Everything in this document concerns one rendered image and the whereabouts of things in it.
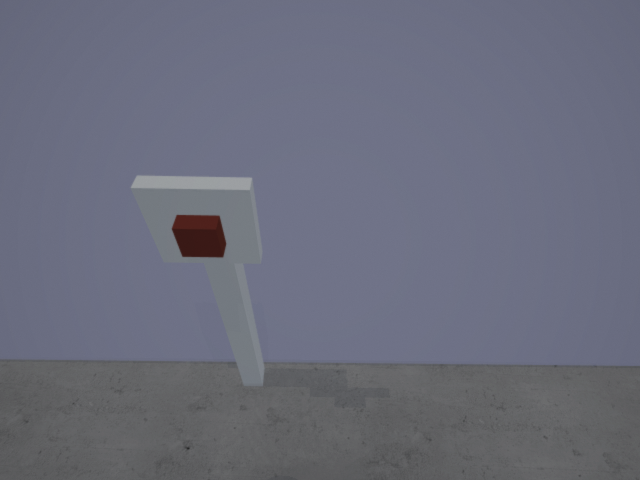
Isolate panel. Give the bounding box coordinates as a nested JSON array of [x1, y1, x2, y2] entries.
[[131, 175, 265, 386]]

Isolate button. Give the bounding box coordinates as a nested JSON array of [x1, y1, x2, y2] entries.
[[172, 215, 226, 257]]

